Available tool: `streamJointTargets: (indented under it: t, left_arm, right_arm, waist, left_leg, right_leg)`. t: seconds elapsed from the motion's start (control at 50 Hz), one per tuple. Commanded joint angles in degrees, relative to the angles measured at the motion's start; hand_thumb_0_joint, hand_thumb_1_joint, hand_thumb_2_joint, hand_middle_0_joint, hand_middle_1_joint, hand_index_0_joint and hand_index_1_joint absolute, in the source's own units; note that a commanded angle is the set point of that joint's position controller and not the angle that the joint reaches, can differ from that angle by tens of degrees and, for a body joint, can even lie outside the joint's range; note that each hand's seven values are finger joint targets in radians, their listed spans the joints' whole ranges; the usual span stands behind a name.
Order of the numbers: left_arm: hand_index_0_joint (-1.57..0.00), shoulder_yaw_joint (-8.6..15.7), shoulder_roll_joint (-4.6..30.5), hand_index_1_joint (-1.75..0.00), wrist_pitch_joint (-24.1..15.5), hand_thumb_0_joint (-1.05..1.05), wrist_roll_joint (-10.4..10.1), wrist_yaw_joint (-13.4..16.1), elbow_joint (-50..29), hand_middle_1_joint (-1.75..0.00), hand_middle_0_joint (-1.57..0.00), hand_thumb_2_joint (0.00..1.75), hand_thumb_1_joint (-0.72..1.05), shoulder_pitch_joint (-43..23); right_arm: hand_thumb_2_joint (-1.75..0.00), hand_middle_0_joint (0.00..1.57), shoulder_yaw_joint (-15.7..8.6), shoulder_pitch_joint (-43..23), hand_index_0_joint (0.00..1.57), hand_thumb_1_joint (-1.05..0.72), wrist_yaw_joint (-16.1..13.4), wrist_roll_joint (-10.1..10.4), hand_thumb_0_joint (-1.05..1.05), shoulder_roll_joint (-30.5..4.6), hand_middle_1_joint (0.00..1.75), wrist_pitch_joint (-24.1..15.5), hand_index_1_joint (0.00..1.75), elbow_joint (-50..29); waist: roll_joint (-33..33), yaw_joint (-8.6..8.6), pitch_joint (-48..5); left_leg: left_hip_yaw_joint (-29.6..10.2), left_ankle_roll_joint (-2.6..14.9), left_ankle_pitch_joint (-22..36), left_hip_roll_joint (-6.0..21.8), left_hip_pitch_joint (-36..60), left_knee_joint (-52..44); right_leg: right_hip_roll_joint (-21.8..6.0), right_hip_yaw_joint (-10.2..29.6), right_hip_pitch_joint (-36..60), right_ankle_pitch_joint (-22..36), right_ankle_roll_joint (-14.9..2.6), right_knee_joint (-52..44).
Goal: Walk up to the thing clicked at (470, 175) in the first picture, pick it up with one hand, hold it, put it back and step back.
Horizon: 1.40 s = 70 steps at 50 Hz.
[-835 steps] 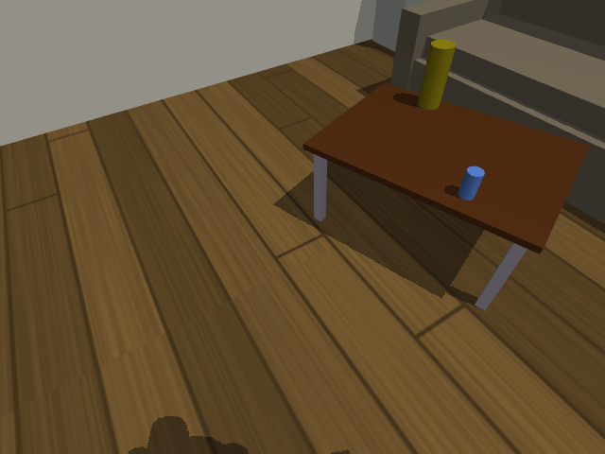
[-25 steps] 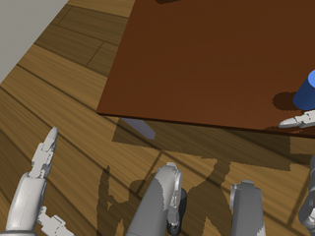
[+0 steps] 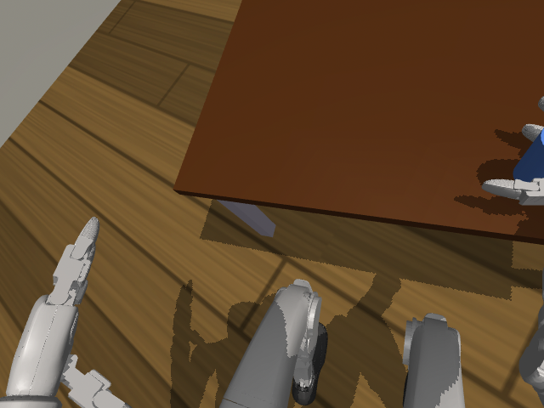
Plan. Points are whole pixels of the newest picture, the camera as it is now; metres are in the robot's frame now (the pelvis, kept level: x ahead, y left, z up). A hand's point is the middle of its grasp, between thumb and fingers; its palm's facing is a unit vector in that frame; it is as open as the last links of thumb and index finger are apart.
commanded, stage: close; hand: right
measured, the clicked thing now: out of the picture +0.50 -0.23 -0.05
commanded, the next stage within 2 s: settle in 0.20 s
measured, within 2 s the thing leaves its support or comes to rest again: leaves its support in 0.54 s
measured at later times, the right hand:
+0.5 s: hand (537, 157) +0.50 -0.22 -0.05, palm faces +0.16 +0.99 +0.01, open 7.2 cm
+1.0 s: hand out of the picture +0.51 -0.22 +0.01, palm faces +0.18 +0.98 +0.01, open 7.3 cm
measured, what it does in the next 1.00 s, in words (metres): stands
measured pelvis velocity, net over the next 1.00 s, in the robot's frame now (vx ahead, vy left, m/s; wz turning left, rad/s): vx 0.01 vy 0.00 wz -0.01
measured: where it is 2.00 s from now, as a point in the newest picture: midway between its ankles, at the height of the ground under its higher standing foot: (358, 402)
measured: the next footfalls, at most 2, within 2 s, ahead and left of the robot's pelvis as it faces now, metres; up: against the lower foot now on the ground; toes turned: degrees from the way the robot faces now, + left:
none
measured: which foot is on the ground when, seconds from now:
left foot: down 0.00-1.00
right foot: down 0.00-1.00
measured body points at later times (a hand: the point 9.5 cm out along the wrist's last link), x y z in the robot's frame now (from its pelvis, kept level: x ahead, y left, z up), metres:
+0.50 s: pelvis +0.00 +0.00 +0.01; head +0.19 -0.08 +0.40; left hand +0.18 +0.26 +0.15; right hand +0.49 -0.27 -0.05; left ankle +0.10 +0.14 -0.50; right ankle +0.05 -0.13 -0.50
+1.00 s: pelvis +0.01 +0.00 +0.05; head +0.19 -0.07 +0.46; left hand +0.18 +0.27 +0.15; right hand +0.49 -0.27 +0.01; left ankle +0.10 +0.14 -0.50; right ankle +0.05 -0.13 -0.50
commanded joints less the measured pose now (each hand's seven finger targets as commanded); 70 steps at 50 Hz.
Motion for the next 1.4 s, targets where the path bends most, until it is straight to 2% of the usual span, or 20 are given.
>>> streamJointTargets:
  t: [0.0,0.06,0.24,0.28,0.32,0.36,0.42,0.5,0.54,0.58,0.64,0.7,0.76,0.82,0.9,1.1,1.14,1.24,1.3,1.38]
  left_arm:
    - [-0.04,7.28,7.45,-0.05,-2.52,0.00,-0.54,2.05,-5.17,-0.05,-0.05,0.06,-0.56,4.70]
    - [-0.05,8.98,10.08,-0.05,-2.98,0.00,-0.42,2.59,-9.52,-0.05,-0.05,0.06,-0.56,1.14]
    - [-0.05,7.91,8.24,-0.05,-2.70,0.00,-0.32,2.15,-6.24,-0.05,-0.05,0.05,-0.55,4.78]
    - [-0.05,7.55,8.59,-0.05,-2.97,0.00,-0.38,2.31,-6.59,-0.05,-0.05,0.05,-0.55,2.93]
    - [-0.06,8.35,9.78,-0.07,-2.96,0.00,-0.13,2.49,-9.34,-0.06,-0.07,0.08,-0.59,2.31]
    - [-0.06,8.87,10.33,-0.07,-2.79,0.00,-0.08,2.67,-10.21,-0.06,-0.07,0.08,-0.59,2.51]
    - [-0.06,8.55,9.80,-0.07,-2.39,0.00,-0.18,2.65,-6.77,-0.06,-0.07,0.08,-0.58,3.65]
    - [-0.06,7.37,9.35,-0.06,-2.00,0.00,0.01,2.73,-8.05,-0.06,-0.06,0.07,-0.56,2.85]
    - [-0.06,6.73,8.46,-0.07,-1.61,0.00,0.21,2.92,-4.61,-0.06,-0.07,0.07,-0.56,2.83]
    - [-0.06,7.53,9.96,-0.06,-1.47,0.00,0.08,3.33,-5.35,-0.05,-0.06,0.07,-0.57,1.49]
    - [-0.06,5.80,7.82,-0.06,-1.12,0.00,0.46,3.06,-2.35,-0.05,-0.06,0.07,-0.57,2.15]
    - [-0.06,6.66,9.56,-0.06,-0.90,0.00,0.63,3.54,-3.53,-0.05,-0.06,0.07,-0.57,0.61]
    - [-0.06,5.58,8.03,-0.06,-0.57,0.00,0.71,3.43,-0.69,-0.05,-0.06,0.06,-0.56,0.77]
    - [-0.05,3.86,7.48,-0.06,-0.77,0.00,0.84,3.67,-1.92,-0.05,-0.06,0.07,-0.57,0.38]
    - [-0.05,5.48,8.81,-0.06,-0.65,0.00,0.82,4.10,-1.36,-0.05,-0.06,0.06,-0.56,-0.15]
    - [-0.05,2.78,6.85,-0.06,-0.11,0.00,1.14,4.23,3.23,-0.05,-0.06,0.06,-0.57,0.41]
    - [-0.05,2.38,6.63,-0.06,-0.23,0.00,1.41,4.24,1.19,-0.05,-0.06,0.06,-0.56,-0.08]
    - [-0.05,3.59,7.74,-0.06,-0.09,0.00,1.38,4.55,2.48,-0.05,-0.06,0.06,-0.56,-1.47]
    - [-0.05,1.39,5.56,-0.06,0.26,0.00,1.41,4.17,4.73,-0.05,-0.05,0.06,-0.56,0.43]
    - [-0.05,1.48,5.80,-0.06,0.43,0.00,1.70,4.37,4.12,-0.05,-0.05,0.06,-0.56,-0.52]
  right_arm:
    - [-0.48,0.99,1.47,-17.34,0.98,0.03,-0.24,0.44,0.00,-8.21,0.72,-3.49,0.72,-7.34]
    - [-0.56,1.02,-1.61,-19.57,1.01,-0.03,-1.24,-0.53,0.00,-14.72,0.78,-4.87,0.78,-9.52]
    - [-0.92,1.22,0.29,-19.30,1.21,-0.37,0.21,0.30,0.00,-10.83,1.09,-3.90,1.09,-9.09]
    - [-1.01,1.27,-0.97,-19.53,1.27,-0.39,-0.09,0.04,0.00,-13.98,1.18,-4.18,1.18,-9.44]
    - [-1.17,1.25,-0.58,-19.48,1.27,-0.44,-0.09,-0.27,0.00,-13.22,1.27,-4.24,1.27,-8.17]
    - [-1.25,1.27,-1.38,-20.06,1.29,-0.49,-0.21,-0.38,0.00,-15.46,1.33,-4.40,1.33,-12.11]
    - [-1.31,1.32,-0.84,-19.83,1.34,-0.55,0.08,0.21,0.00,-13.67,1.39,-3.69,1.39,-11.69]
    - [-1.28,1.36,-0.51,-22.27,1.38,-0.45,-0.57,0.33,0.00,-14.28,1.40,-3.77,1.40,-16.04]
    - [-1.26,1.36,1.87,-21.23,1.39,-0.43,-0.67,0.17,0.00,-10.95,1.39,-3.21,1.39,-12.56]
    - [-1.26,1.35,-1.26,-21.29,1.38,-0.42,-1.94,-0.19,0.00,-16.13,1.39,-3.29,1.39,-15.72]
    - [-1.30,1.37,2.23,-21.07,1.40,-0.44,-1.86,0.26,0.00,-10.43,1.42,-2.80,1.42,-11.93]
    - [-1.29,1.37,0.48,-20.93,1.39,-0.45,-2.43,-0.29,0.00,-13.61,1.41,-2.98,1.41,-11.73]
    - [-1.31,1.37,2.67,-22.54,1.40,-0.47,-1.80,0.51,0.00,-9.94,1.43,-3.01,1.43,-9.90]
    - [-1.31,1.35,1.80,-21.47,1.38,-0.49,-1.55,0.71,0.00,-10.77,1.41,-3.17,1.42,-9.06]
    - [-1.34,1.35,1.40,-22.57,1.38,-0.53,-1.18,0.74,0.00,-12.62,1.43,-3.35,1.43,-9.83]
    - [-1.33,1.35,1.74,-22.55,1.37,-0.53,-1.35,1.09,0.00,-11.33,1.43,-3.43,1.43,-8.38]
    - [-1.36,1.34,1.40,-24.10,1.37,-0.56,-1.69,1.01,0.00,-12.54,1.44,-3.86,1.44,-11.70]
    - [-1.34,1.32,1.60,-22.01,1.34,-0.56,-2.32,1.05,0.00,-11.53,1.42,-3.62,1.42,-9.61]
    - [-1.35,1.32,3.22,-21.58,1.35,-0.56,-2.13,1.24,0.00,-8.59,1.43,-3.66,1.43,-8.03]
    - [-1.34,1.33,2.20,-22.94,1.35,-0.59,-2.34,1.04,0.00,-10.82,1.43,-4.09,1.43,-11.08]
  waist:
    - [-20.19,-1.05,-25.84]
    - [-20.05,-1.38,-28.90]
    - [-21.60,-0.79,-29.00]
    - [-22.64,-2.03,-30.06]
    - [-19.89,-0.34,-31.26]
    - [-22.77,-1.84,-34.77]
    - [-23.01,-1.48,-33.19]
    - [-25.71,-2.78,-37.21]
    - [-24.82,-1.74,-30.70]
    - [-24.38,-3.42,-33.65]
    - [-23.81,-2.81,-30.73]
    - [-21.28,-2.96,-31.46]
    - [-21.31,-2.74,-29.06]
    - [-18.69,-2.64,-29.83]
    - [-20.72,-3.35,-32.35]
    - [-19.80,-4.11,-29.95]
    - [-19.96,-4.72,-34.26]
    - [-18.34,-4.73,-31.80]
    - [-18.42,-4.44,-29.03]
    - [-19.16,-4.86,-32.44]
  left_leg:
    - [1.64,4.00,10.75,-1.80,18.61,-8.59]
    - [0.95,3.99,8.00,-1.56,19.83,-8.81]
    - [1.01,3.97,9.50,-1.72,20.80,-9.75]
    - [1.04,4.13,9.43,-1.72,20.19,-9.06]
    - [0.70,3.84,9.51,-1.66,22.74,-10.28]
    - [0.16,3.89,11.46,-1.53,25.22,-10.74]
    - [1.02,3.96,12.18,-1.82,24.59,-11.14]
    - [1.18,4.29,12.31,-2.02,25.42,-11.67]
    - [1.39,4.17,10.69,-2.02,23.78,-12.78]
    - [1.13,4.10,10.83,-2.07,25.37,-13.32]
    - [1.22,4.17,11.47,-2.19,25.34,-14.24]
    - [1.38,3.98,12.68,-2.29,27.34,-15.28]
    - [0.95,4.01,11.54,-2.20,27.32,-16.53]
    - [0.79,3.74,11.93,-2.02,30.06,-17.43]
    - [0.69,3.94,13.36,-2.07,31.07,-18.06]
    - [0.75,3.79,14.25,-2.23,32.33,-20.16]
    - [-0.28,3.55,15.38,-2.00,36.51,-20.98]
    - [-0.75,3.38,14.22,-1.92,37.45,-22.35]
    - [0.19,3.53,14.62,-2.21,35.76,-22.44]
    - [-0.26,3.39,16.76,-2.06,37.85,-22.70]
  right_leg:
    - [0.18,-3.07,20.45,13.72,-2.22,-14.23]
    - [0.08,-2.97,20.37,10.04,-2.35,-14.45]
    - [0.27,-3.25,21.59,11.81,-2.14,-15.29]
    - [0.16,-3.07,22.25,12.44,-1.93,-15.09]
    - [0.20,-3.11,21.45,11.33,-2.43,-14.79]
    - [0.15,-3.46,23.99,13.41,-2.24,-15.37]
    - [0.18,-3.11,25.42,15.03,-2.07,-16.41]
    - [-0.03,-2.94,30.44,16.90,-1.61,-17.75]
    - [-0.13,-3.06,28.52,14.40,-1.63,-18.53]
    - [-0.19,-3.00,30.00,14.62,-1.62,-19.25]
    - [-0.25,-2.97,30.24,15.98,-1.61,-20.07]
    - [-0.39,-2.64,30.83,17.09,-1.89,-20.79]
    - [-0.24,-2.83,29.80,15.10,-2.04,-21.94]
    - [-0.24,-2.83,29.24,14.88,-2.17,-22.34]
    - [-0.18,-2.85,32.35,16.99,-2.05,-23.25]
    - [-0.11,-3.06,33.48,18.22,-2.03,-24.97]
    - [-0.09,-3.44,33.73,18.49,-2.28,-24.77]
    - [-0.11,-3.56,32.39,16.96,-2.38,-25.84]
    - [-0.21,-3.22,33.55,18.03,-2.21,-26.73]
    - [-0.28,-3.35,35.67,20.24,-2.35,-26.45]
